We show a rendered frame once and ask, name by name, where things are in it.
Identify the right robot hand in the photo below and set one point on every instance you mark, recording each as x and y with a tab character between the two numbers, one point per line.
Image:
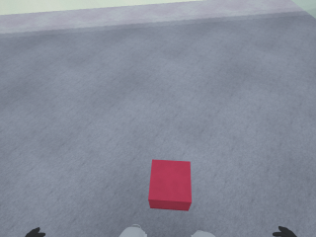
284	232

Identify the carton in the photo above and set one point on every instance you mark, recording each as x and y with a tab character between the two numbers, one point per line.
170	185

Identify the left robot hand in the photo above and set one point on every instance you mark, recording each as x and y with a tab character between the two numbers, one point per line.
35	233

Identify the robot left shin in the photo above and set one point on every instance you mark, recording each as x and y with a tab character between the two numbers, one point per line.
136	225

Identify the left robot thigh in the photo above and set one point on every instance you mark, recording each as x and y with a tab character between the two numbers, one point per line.
133	232

